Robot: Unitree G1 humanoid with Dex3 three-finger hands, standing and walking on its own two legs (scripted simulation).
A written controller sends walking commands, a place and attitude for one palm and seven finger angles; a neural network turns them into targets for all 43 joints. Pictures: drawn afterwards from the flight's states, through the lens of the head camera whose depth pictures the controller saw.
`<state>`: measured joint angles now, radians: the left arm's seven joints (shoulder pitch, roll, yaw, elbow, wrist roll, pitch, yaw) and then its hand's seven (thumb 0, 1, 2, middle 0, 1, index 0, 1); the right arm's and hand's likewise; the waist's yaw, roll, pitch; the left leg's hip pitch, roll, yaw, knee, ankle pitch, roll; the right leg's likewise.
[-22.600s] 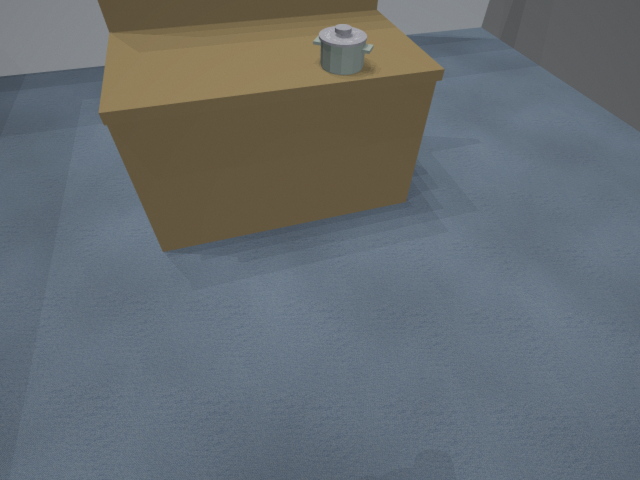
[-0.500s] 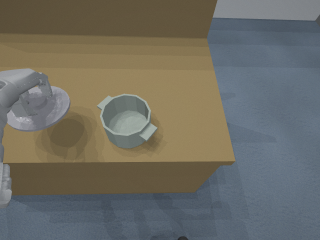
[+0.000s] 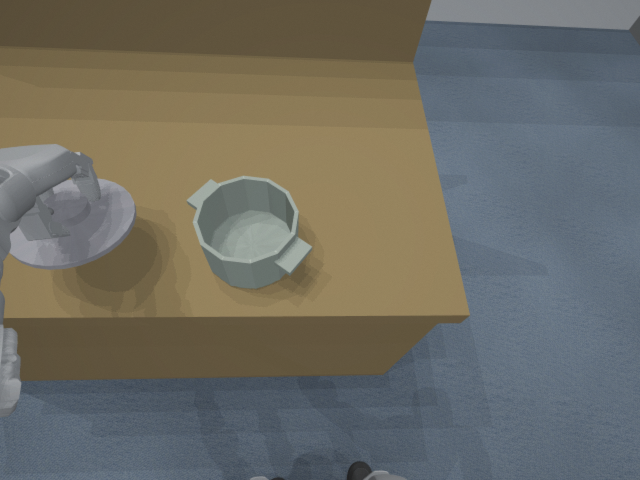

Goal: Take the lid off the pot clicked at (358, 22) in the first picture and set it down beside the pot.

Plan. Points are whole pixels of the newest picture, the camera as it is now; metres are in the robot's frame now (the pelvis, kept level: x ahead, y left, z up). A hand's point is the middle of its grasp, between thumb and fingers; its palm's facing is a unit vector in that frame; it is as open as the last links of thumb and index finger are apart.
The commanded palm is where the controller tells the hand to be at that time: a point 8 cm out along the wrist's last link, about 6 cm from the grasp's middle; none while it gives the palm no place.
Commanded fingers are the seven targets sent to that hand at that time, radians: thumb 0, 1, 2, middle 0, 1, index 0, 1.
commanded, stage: lower the lid onto the table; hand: left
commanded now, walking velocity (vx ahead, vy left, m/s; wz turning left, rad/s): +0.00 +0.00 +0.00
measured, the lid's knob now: (66, 208) +0.46 +0.33 +0.01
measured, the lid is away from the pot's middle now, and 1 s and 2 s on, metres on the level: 0.23 0.24 0.24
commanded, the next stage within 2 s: open the fingers wide in 1.26 s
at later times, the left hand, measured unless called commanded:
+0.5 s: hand (57, 221) +0.44 +0.33 +0.01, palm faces -0.50 -0.08 -0.86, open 8.6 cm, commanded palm +0.48 +0.33 +0.07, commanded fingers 0.00 0.56 1.03 -0.82 -1.05 -0.77 -1.01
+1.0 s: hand (67, 240) +0.42 +0.33 -0.02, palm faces -0.50 -0.07 -0.86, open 8.6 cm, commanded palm +0.47 +0.33 +0.03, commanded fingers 0.00 0.56 1.03 -0.82 -1.05 -0.77 -1.01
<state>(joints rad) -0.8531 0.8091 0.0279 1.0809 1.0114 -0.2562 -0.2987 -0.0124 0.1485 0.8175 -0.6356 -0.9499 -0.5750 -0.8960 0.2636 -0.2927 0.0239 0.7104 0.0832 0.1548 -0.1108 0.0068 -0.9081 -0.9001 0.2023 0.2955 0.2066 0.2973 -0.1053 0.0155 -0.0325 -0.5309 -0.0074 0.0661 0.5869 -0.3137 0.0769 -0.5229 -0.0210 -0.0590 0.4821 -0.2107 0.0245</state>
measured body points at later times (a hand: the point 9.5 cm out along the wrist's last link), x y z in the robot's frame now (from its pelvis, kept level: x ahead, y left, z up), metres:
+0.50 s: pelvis -0.01 +0.01 -0.01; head +0.11 +0.03 +0.42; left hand +0.46 +0.33 +0.06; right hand -0.01 -0.28 -0.12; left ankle -0.03 +0.06 -0.73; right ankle +0.00 -0.14 -0.73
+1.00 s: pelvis -0.02 +0.01 -0.02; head +0.10 +0.04 +0.41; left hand +0.45 +0.33 +0.03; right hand -0.02 -0.28 -0.13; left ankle -0.03 +0.06 -0.73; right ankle +0.00 -0.14 -0.73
